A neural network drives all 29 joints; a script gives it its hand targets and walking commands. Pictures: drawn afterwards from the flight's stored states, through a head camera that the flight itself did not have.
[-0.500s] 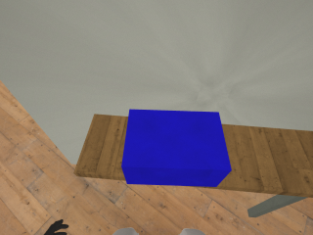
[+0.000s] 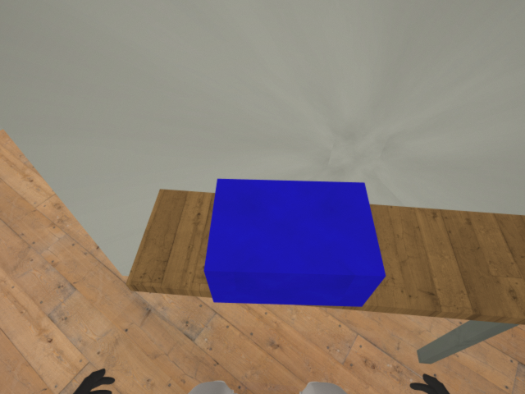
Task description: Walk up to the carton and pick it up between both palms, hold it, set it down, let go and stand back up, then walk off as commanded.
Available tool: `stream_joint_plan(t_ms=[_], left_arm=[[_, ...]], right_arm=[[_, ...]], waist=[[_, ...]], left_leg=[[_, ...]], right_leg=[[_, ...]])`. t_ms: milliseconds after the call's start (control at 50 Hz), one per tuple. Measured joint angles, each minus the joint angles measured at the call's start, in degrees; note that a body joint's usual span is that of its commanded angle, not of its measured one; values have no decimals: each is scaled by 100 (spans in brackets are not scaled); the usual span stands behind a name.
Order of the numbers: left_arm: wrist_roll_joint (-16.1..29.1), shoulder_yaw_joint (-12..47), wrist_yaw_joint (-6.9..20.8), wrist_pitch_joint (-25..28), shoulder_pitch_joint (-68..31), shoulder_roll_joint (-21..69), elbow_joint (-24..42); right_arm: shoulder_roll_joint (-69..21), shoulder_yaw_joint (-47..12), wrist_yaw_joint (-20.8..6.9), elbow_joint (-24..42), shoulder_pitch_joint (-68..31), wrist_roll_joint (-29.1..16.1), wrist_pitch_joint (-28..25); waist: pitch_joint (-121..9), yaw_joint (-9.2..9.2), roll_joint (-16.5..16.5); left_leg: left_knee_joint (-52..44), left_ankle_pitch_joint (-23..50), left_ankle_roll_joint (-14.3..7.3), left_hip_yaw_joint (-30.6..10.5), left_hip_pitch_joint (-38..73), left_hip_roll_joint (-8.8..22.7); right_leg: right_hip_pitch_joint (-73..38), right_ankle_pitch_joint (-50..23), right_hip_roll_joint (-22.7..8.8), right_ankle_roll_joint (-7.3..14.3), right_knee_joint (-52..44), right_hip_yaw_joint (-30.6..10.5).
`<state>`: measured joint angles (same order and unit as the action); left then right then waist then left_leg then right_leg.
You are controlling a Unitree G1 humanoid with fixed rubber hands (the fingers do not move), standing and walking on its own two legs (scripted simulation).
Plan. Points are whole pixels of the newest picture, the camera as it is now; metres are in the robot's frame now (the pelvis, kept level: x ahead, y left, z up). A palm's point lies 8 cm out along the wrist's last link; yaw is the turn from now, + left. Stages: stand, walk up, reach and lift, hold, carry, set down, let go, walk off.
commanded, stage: walk up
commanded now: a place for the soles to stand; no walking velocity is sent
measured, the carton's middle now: (289, 242) +0.40 -0.05 -0.08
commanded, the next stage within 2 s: reach and lift in 0.04 s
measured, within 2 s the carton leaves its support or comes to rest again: neither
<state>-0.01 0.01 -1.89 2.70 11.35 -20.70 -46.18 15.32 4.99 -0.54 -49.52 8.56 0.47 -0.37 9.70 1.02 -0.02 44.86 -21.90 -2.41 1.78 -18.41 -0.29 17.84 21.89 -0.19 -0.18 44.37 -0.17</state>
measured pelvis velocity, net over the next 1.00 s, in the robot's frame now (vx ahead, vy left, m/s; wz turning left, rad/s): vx -0.02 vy -0.02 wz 0.00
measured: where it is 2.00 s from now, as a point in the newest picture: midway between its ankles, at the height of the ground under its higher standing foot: outside the picture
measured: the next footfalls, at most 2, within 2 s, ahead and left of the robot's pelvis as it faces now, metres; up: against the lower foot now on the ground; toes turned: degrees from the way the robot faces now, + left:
none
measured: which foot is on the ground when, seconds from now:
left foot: down 0.00-1.00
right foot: down 0.00-1.00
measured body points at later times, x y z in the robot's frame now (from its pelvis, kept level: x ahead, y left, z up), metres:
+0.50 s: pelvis -0.01 -0.01 +0.01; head +0.04 -0.02 +0.45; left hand +0.17 +0.24 -0.08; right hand +0.14 -0.28 -0.10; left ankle +0.03 +0.10 -0.71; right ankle +0.03 -0.13 -0.71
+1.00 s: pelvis -0.02 -0.02 +0.02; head +0.02 -0.03 +0.47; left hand +0.18 +0.22 -0.05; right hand +0.17 -0.28 -0.07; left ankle +0.03 +0.10 -0.71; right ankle +0.03 -0.13 -0.71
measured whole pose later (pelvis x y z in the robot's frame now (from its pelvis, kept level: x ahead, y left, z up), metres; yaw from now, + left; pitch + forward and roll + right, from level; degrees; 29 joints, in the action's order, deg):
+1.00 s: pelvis -0.02 -0.02 +0.02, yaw +0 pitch -2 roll +1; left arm 4.1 0.0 -5.6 2.2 6.2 -12.7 -30.6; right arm 15.3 5.8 -6.5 -46.6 4.5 -2.5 -18.7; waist 6.5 -0.3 0.0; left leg 33.2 -13.4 -0.8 1.8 -18.4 -0.3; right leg 19.3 15.0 -0.2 0.0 35.9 -0.2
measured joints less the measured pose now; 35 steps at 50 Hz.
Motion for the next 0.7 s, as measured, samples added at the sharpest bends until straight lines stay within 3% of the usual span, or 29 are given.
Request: stream_joint_plan(t_ms=[100,180,260,380,560,700], left_arm=[[0,1,33,-117,-4,2,21],[1,0,-49,-1475,-365,63,140],[1,3,-58,-2061,-514,239,676],[0,1,-57,-1767,-511,457,1540],[0,0,-58,-1359,-511,486,1585],[95,-1,-211,-908,-511,515,1586]], right_arm=[[1,14,-14,-98,-22,63,-89],[3,342,-256,-904,-582,583,-728],[1,437,-316,-913,-874,581,-1040],[-1,341,-281,-489,-797,199,-1371],[1,45,-270,-171,-237,42,-1534],[1,64,-440,93,-38,42,-1695]], waist=[[-6,-24,-1],[2,-19,-1],[77,-17,-1],[40,-11,0],[36,-22,1],[36,-30,0]], left_leg=[[-18,17,7,0,-12,1],[210,-23,113,0,-304,3],[298,-44,131,0,-371,4],[76,85,158,0,-302,4],[-719,552,162,0,3,4],[-978,766,162,2,5,3]], right_leg=[[29,2,0,0,18,0],[349,79,-8,1,310,0],[437,126,-8,12,443,0],[390,27,-7,14,266,0],[93,-439,1,14,-519,0],[79,-674,2,14,-806,0]])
